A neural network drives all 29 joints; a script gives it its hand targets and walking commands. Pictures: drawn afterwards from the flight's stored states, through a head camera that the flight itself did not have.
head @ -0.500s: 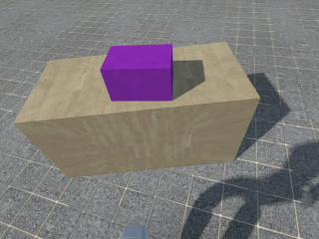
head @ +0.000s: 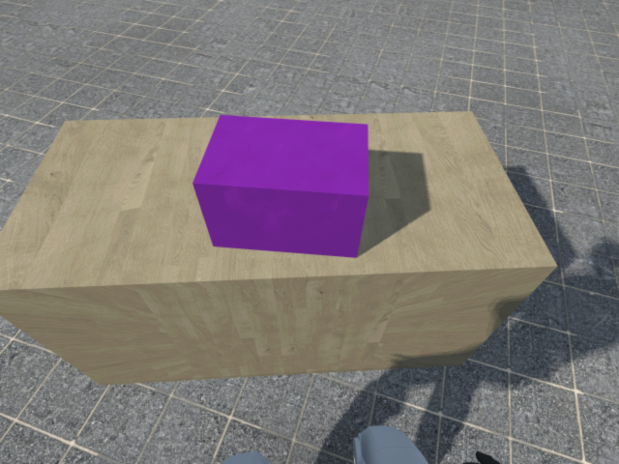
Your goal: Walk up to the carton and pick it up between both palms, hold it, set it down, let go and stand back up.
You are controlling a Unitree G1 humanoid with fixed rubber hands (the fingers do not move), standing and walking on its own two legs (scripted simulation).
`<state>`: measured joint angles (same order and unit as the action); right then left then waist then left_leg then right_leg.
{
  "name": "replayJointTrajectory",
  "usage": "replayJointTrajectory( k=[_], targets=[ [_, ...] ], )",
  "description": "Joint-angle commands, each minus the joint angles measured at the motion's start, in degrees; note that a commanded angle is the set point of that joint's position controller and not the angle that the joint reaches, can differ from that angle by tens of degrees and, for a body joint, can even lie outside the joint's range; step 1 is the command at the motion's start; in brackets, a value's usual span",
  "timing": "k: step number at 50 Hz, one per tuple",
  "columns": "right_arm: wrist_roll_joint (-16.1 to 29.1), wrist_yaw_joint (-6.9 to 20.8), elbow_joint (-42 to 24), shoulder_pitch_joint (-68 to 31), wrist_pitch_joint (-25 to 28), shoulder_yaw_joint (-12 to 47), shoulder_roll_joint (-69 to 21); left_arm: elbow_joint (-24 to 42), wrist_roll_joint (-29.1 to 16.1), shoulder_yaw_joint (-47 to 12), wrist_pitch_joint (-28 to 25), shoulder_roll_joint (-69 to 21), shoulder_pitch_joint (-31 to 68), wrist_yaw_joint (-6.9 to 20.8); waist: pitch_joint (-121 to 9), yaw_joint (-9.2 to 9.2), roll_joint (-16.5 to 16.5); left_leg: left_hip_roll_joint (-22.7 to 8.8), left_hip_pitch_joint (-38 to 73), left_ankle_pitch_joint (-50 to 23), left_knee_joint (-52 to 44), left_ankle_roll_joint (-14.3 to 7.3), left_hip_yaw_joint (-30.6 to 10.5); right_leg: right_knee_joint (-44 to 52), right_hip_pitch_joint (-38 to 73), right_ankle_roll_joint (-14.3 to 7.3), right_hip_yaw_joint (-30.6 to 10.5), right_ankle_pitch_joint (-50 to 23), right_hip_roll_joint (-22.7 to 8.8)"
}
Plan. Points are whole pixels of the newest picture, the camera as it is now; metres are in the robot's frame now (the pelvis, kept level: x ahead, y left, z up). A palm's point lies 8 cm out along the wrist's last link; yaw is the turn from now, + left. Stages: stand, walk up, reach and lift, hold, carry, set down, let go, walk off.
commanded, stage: walk up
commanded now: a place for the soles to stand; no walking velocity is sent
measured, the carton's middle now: (288, 186) +0.61 +0.04 -0.07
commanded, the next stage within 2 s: none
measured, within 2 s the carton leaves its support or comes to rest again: neither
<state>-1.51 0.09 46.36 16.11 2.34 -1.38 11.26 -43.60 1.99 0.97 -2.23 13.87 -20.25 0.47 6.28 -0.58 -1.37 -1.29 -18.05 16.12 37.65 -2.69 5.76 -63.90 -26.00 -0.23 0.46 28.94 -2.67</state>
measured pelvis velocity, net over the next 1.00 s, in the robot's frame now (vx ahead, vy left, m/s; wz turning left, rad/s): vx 0.10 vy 0.04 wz -0.01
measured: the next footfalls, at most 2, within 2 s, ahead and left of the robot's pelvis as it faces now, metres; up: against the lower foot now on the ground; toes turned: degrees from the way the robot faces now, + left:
right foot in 0.12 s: +0.16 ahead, -0.07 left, +0.00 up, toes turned -6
left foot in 0.40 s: +0.13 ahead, +0.16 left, +0.00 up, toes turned +2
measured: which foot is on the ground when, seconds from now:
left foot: down 0.00-0.12, up 0.14-0.38, down 0.40-1.00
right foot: up 0.00-0.10, down 0.12-1.00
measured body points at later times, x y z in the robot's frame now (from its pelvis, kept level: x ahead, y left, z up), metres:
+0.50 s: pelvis +0.08 +0.02 +0.00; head +0.08 +0.02 +0.45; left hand +0.15 +0.27 -0.13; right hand +0.15 -0.22 -0.14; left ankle +0.09 +0.15 -0.72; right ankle +0.13 -0.12 -0.72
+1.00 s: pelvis +0.10 +0.04 +0.01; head +0.10 +0.04 +0.46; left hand +0.15 +0.29 -0.13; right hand +0.15 -0.21 -0.14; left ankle +0.09 +0.15 -0.72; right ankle +0.13 -0.12 -0.72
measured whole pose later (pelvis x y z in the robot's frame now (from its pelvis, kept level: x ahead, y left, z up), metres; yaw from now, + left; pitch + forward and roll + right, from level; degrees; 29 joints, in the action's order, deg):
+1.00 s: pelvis +0.10 +0.04 +0.01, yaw -1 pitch -2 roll +0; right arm 0.3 0.1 56.2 13.3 -1.2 1.8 13.9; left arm -55.0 0.8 -3.7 -0.4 14.5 -14.1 -0.7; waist 3.0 0.3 0.0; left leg -1.8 -11.6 18.7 32.6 -0.1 4.2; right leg -31.7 -15.9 3.1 1.1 13.4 -5.0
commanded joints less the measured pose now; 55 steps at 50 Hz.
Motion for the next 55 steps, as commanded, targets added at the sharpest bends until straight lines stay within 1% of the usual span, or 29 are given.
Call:
replayJointTrajectory(
  k=[1,2,3,4,5,6,7,8,9,10,11,12,14,16,17,18,19,20,21,22,23,24,25,26,29,31,33,42,55],
  targets=[
    [-1.28,0.21,-3.62,0.15,0.67,-1.96,8.87,3.50,-0.40,0.46,-1.17,-0.31,-6.76,-0.31,-2.96,0.43,10.54,-11.89,-3.32,-12.08,-15.72,-11.83,-9.96,15.15,4.48,0.13,2.50,-5.19,-0.30],
    [-1.49,0.27,-3.21,-0.20,0.12,-1.46,8.53,3.31,-0.14,0.51,-1.19,-0.59,-6.74,-0.67,-3.64,1.25,8.90,-11.55,-5.14,-17.81,-12.34,-10.78,-8.21,19.13,8.89,0.02,4.07,-12.19,0.94],
    [-1.26,0.48,-3.27,-1.86,-0.60,-0.62,8.48,2.68,-0.09,0.70,-1.35,-0.72,-8.37,-1.27,-5.34,2.70,7.21,-10.48,-7.60,-22.04,-7.46,-9.04,-6.24,24.32,15.81,-0.55,5.73,-20.89,2.21],
    [-0.88,0.78,-3.44,-2.75,-1.12,0.23,8.22,2.75,0.13,0.97,-1.64,-0.19,-9.33,-1.76,-6.76,3.82,5.67,-9.32,-10.34,-19.79,-3.67,-6.34,-5.16,28.49,21.41,-1.33,5.58,-28.04,3.19],
    [-0.30,1.06,-3.18,-1.42,-1.41,1.13,7.29,3.46,0.36,1.18,-1.79,1.29,-9.58,-2.02,-8.18,4.53,3.02,-7.99,-12.98,-10.18,-1.18,-3.23,-4.88,31.09,24.66,-2.30,1.18,-29.66,1.16],
    [0.08,1.15,-3.28,1.88,-1.69,2.32,4.62,4.80,1.00,2.02,-1.82,4.96,-9.67,-2.40,-10.10,3.92,-5.80,-4.15,-14.24,4.28,7.76,0.86,-2.21,37.11,24.87,-4.61,-14.64,-28.50,-11.10],
    [-0.02,0.41,-2.59,5.66,-3.30,2.12,4.86,6.73,-0.86,2.73,-1.10,8.52,-7.88,-3.10,-9.57,2.05,-6.97,-1.48,-7.59,23.78,14.55,4.36,-4.32,44.29,15.15,-9.90,-30.67,-26.55,-23.30],
    [-0.06,-0.21,-1.29,4.31,-5.18,1.17,7.65,5.73,-2.13,3.66,-0.20,10.27,-4.94,-3.78,-5.90,2.78,-6.44,-2.18,-8.51,25.24,18.85,4.97,-6.12,46.66,10.71,-14.46,-31.89,-14.55,-22.80],
    [-0.75,-0.38,-1.64,2.18,-5.83,0.93,8.44,5.57,-2.12,3.32,0.17,9.65,-2.49,-4.25,-1.50,3.05,-7.54,-2.74,-12.73,22.50,19.96,5.07,-7.24,47.37,9.74,-14.77,-31.25,-9.56,-21.04],
    [-0.85,-0.68,-1.17,1.63,-5.68,0.86,8.33,5.02,-1.91,2.65,0.31,8.19,-0.79,-4.15,-0.75,2.85,-8.34,-3.76,-13.81,19.92,18.78,4.91,-8.14,47.05,9.95,-13.61,-28.08,-8.53,-18.95],
    [-1.14,-0.77,-0.24,2.61,-5.44,0.69,8.83,4.84,-1.50,2.30,0.24,7.30,-0.39,-4.06,-2.03,2.37,-8.52,-4.50,-12.98,18.10,17.72,5.05,-8.20,46.19,10.72,-12.42,-25.42,-10.41,-17.74],
    [-1.08,-0.62,0.90,4.07,-5.09,0.49,8.87,4.68,-1.12,2.15,0.06,6.96,0.03,-3.94,-4.00,1.98,-8.11,-4.35,-10.97,16.39,16.93,5.11,-7.66,45.11,11.20,-11.60,-22.83,-13.61,-16.82],
    [-1.12,-0.27,1.55,4.25,-4.58,0.38,8.07,4.22,-0.63,2.22,-0.24,6.76,1.02,-3.73,-6.61,1.78,-7.11,-3.68,-8.48,15.00,15.41,5.14,-6.17,43.08,12.29,-10.89,-18.75,-20.13,-15.29],
    [-0.61,-0.09,1.66,3.58,-4.09,0.72,6.06,3.81,-0.41,2.29,-0.03,6.93,3.25,-3.31,-7.44,1.42,-7.93,-2.77,-4.46,12.87,9.99,4.63,-4.30,41.65,10.45,-9.99,-13.92,-22.60,-12.95],
    [-0.15,-0.09,1.94,3.48,-3.81,0.70,5.47,3.68,-0.51,2.14,0.28,7.19,5.97,-3.03,-7.08,0.49,-8.20,-1.93,-0.59,9.07,5.71,4.05,-3.11,40.00,7.72,-9.17,-10.74,-25.35,-11.50],
    [-0.15,0.06,2.37,4.82,-3.36,0.75,5.02,3.23,-0.59,1.68,0.65,7.27,7.17,-2.61,-7.97,-0.65,-7.38,-0.89,3.81,3.67,0.06,3.26,-1.29,38.29,5.47,-8.06,-8.58,-23.97,-9.98],
    [-0.11,0.07,2.34,5.18,-2.80,0.63,5.44,2.75,-0.78,1.10,1.03,7.29,8.30,-2.12,-7.78,-1.76,-6.08,-0.65,7.83,-3.88,-5.88,2.32,-1.28,36.45,2.54,-6.72,-6.96,-22.53,-9.21],
    [-0.19,0.00,1.96,5.21,-2.25,0.44,6.61,2.37,-1.17,0.36,1.19,6.26,7.42,-1.59,-8.64,-1.88,-4.26,-2.45,10.41,-7.08,-7.91,1.18,-4.98,34.77,0.53,-5.10,-5.96,-20.13,-8.23],
    [-0.20,-0.27,1.05,4.01,-1.67,0.07,9.43,2.34,-2.03,-0.89,1.18,3.37,4.70,-0.97,-9.39,-0.30,2.51,-9.70,10.09,-7.18,-12.00,-0.62,-14.75,30.81,-0.70,-2.70,-2.82,-15.90,-4.43],
    [2.32,-0.20,1.69,0.29,-1.82,-0.17,11.52,1.48,-2.65,-1.70,1.47,1.12,3.28,-1.00,-8.38,2.41,7.08,-12.90,-1.42,1.39,-16.97,-3.15,-17.52,29.15,8.97,-1.56,1.01,-9.31,-0.50],
    [3.01,-0.15,1.77,-2.58,-2.07,0.26,10.43,0.38,-2.06,-1.61,1.73,1.79,4.16,-0.98,-5.16,2.61,6.23,-11.38,-6.12,8.82,-18.96,-2.92,-15.21,30.17,12.28,-1.37,0.47,-9.98,-0.33],
    [2.93,-0.13,2.00,-2.86,-2.23,0.65,9.82,-0.59,-1.55,-1.65,1.61,2.47,4.56,-0.85,-2.50,2.26,5.71,-9.68,-7.16,11.11,-19.45,-1.89,-13.58,31.77,12.34,-1.38,0.03,-12.42,-0.53],
    [2.55,-0.20,2.36,-2.73,-2.42,0.73,10.06,-1.47,-1.27,-1.74,1.36,3.25,4.21,-0.77,-1.33,2.10,6.22,-8.68,-6.61,10.32,-19.28,-1.16,-12.49,32.93,12.17,-1.45,-0.24,-14.80,-1.14],
    [2.51,-0.19,2.62,-2.60,-2.42,1.06,9.91,-2.13,-1.02,-1.79,1.02,4.14,3.74,-0.73,-1.13,2.00,6.87,-8.10,-5.41,7.42,-18.42,-0.71,-11.35,33.77,11.77,-1.60,-1.00,-17.19,-1.99],
    [1.96,0.00,3.64,-1.62,-1.99,1.15,9.86,-3.71,-1.03,-2.23,0.27,5.36,3.50,-0.87,-4.65,1.30,6.28,-7.45,1.45,-3.54,-15.51,-0.69,-9.72,34.44,11.15,-1.61,-0.67,-21.38,-2.76],
    [1.98,0.00,3.99,-1.85,-1.87,1.12,9.83,-4.49,-1.04,-2.51,0.21,5.69,3.71,-1.09,-5.54,1.05,5.58,-7.19,3.24,-6.49,-14.65,-0.85,-8.92,34.73,11.48,-1.56,-0.25,-22.87,-2.95],
    [2.03,-0.09,4.37,-1.97,-1.97,1.17,9.73,-5.28,-1.05,-2.68,0.36,6.11,3.61,-1.25,-5.38,0.93,5.09,-6.89,3.54,-7.09,-14.42,-0.84,-8.32,34.92,11.81,-1.55,-0.10,-23.87,-3.19],
    [1.88,-0.28,5.94,-2.03,-2.52,1.43,10.10,-7.64,-1.13,-3.04,0.83,7.44,3.81,-1.50,-4.84,0.79,2.18,-5.78,3.69,-6.10,-13.95,-0.62,-7.12,35.59,12.32,-1.70,-0.73,-25.37,-4.12],
    [1.68,-0.27,7.81,-0.21,-2.55,1.97,11.21,-9.35,-1.34,-3.27,1.20,8.74,5.43,-1.36,-4.02,0.87,1.21,-5.06,3.25,-2.08,-15.05,-0.19,-7.09,37.49,12.05,-1.95,-2.26,-21.86,-4.52]
  ],
)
